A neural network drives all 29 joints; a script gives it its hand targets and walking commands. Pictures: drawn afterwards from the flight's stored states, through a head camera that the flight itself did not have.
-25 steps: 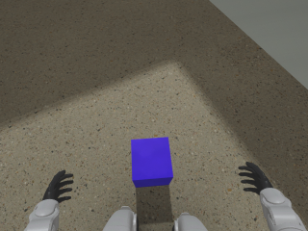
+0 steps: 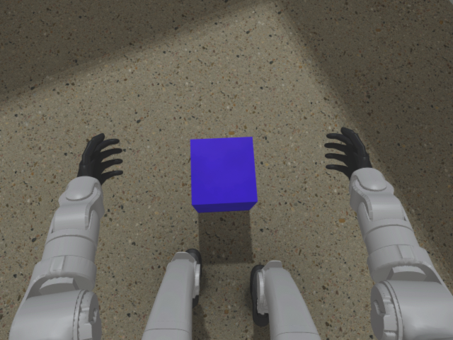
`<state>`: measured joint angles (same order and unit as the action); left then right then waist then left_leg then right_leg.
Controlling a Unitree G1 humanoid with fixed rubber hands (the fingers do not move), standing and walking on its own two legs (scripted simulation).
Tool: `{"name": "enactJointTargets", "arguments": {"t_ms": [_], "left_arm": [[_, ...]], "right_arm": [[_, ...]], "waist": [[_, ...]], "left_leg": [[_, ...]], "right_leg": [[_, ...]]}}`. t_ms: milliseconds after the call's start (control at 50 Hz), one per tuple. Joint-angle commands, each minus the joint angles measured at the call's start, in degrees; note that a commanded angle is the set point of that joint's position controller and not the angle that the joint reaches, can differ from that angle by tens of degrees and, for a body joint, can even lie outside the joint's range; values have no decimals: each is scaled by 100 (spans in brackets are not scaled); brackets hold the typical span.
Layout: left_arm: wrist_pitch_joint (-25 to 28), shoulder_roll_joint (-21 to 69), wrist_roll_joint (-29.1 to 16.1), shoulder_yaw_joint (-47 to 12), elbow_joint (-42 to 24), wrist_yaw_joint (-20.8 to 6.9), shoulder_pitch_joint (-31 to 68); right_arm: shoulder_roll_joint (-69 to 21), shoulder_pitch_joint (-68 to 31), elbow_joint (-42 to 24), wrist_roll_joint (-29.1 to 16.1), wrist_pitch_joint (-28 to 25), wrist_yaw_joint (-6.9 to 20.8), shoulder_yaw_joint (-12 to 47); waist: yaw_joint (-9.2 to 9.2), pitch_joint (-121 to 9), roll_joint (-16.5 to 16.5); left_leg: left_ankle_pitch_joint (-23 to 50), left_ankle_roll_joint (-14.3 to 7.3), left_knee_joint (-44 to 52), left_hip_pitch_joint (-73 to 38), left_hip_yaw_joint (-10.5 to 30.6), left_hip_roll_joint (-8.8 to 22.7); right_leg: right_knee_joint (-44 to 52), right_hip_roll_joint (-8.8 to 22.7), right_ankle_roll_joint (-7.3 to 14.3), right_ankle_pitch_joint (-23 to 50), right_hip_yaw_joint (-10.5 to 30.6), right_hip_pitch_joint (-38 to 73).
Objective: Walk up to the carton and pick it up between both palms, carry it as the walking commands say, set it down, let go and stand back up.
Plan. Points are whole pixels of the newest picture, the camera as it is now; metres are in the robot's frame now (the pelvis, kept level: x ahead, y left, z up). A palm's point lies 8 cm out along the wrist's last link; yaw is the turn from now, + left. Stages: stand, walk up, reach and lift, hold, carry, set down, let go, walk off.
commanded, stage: reach and lift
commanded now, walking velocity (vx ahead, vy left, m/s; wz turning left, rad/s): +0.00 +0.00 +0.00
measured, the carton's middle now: (222, 178) +0.48 +0.03 -0.57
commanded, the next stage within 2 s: none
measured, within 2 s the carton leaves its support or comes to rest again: neither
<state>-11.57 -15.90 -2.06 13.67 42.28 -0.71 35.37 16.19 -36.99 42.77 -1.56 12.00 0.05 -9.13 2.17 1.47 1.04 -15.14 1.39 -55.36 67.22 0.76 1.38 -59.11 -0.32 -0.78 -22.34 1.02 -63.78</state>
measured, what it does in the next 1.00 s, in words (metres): lowers itself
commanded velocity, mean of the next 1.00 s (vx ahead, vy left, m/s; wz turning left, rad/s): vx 0.00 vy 0.00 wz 0.00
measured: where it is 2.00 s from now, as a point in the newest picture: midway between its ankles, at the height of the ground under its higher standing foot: (225, 297)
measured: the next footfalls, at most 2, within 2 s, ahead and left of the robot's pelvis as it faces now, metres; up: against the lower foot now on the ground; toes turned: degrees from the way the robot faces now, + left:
none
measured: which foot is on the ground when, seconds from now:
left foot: down 0.00-1.00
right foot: down 0.00-1.00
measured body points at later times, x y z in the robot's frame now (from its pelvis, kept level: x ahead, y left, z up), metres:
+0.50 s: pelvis +0.00 +0.01 -0.04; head +0.30 +0.02 +0.29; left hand +0.49 +0.22 -0.15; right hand +0.52 -0.17 -0.15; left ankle +0.09 +0.13 -0.66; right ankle +0.04 -0.12 -0.66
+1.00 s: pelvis -0.02 +0.01 -0.15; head +0.31 +0.01 +0.16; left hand +0.49 +0.22 -0.29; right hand +0.51 -0.17 -0.29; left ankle +0.09 +0.13 -0.66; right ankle +0.04 -0.13 -0.66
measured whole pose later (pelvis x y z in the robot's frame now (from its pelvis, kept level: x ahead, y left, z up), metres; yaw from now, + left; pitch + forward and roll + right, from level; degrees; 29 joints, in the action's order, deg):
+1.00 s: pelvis -0.02 +0.01 -0.15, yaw -2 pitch +51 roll -1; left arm -4.9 -12.0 1.1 20.2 50.0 4.2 62.6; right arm 14.5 -66.0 53.2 -0.3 5.4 -3.5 -14.1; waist 2.5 -5.5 1.1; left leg -22.7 1.9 -86.8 115.2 2.4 -0.2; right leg -90.5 -2.6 -2.3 -30.2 2.8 -111.5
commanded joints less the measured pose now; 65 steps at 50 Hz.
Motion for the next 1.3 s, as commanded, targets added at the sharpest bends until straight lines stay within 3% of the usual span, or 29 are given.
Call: {"name": "enactJointTargets", "arguments": {"t_ms": [0, 160, 300, 460, 520, 660, 780, 1060, 1280], "left_arm": [[121, -662, 50, 239, -391, 84, 1261], [337, -365, 208, 447, -107, 258, 2549], [557, -63, 419, 585, 13, 415, 3334], [686, 152, 679, 815, -372, 401, 3198], [717, 187, 700, 866, -520, 338, 3200], [743, 250, 694, 957, -64, 225, 3296], [749, 96, 610, 919, 365, 315, 3557], [711, -454, -99, 360, -39, 597, 4154], [828, -570, -257, 290, 773, 654, 4539]], "right_arm": [[665, -1465, -330, -13, -119, 22, -194], [578, -2799, 182, 119, -353, 30, -504], [560, -3555, 396, 334, -623, 30, -832], [379, -3298, 20, 606, -789, 67, -1116], [285, -3300, -197, 614, -810, 83, -1093], [80, -3555, 164, 566, -767, 57, -953], [211, -3839, 667, 507, -770, -96, -906], [665, -4426, 145, -257, -678, -501, -198], [719, -4923, 928, -437, -770, -533, 32]], "waist": [[97, -4065, 6], [84, -4892, -12], [64, -5722, -52], [45, -6641, -115], [57, -6671, -97], [93, -5808, 79], [73, -5769, 100], [125, -7118, 48], [210, -6041, 189]], "left_leg": [[807, 138, 233, -2395, -372, -382], [1043, 178, -29, -2257, -303, -413], [1678, 204, -341, -2401, -154, -453], [3168, 173, -598, -2860, -80, -489], [3344, 155, -655, -2678, -93, -476], [2130, 176, -896, -971, -220, -477], [1168, 255, -1688, 4, -333, -509], [1197, 244, -3619, 685, -536, -523], [580, 248, -4509, 1763, -486, -379]], "right_leg": [[738, -267, -132, 710, -179, 995], [471, -349, -144, 809, -282, 150], [283, -449, -148, 1209, -379, -549], [241, -504, -125, 2231, -385, -959], [213, -479, -127, 2367, -334, -1017], [-274, -439, -168, 1715, -276, -1307], [-1138, -502, -199, 934, -363, -2064], [-3061, -518, -205, 934, -406, -2507], [-4008, -433, -212, 304, -370, -3404]]}}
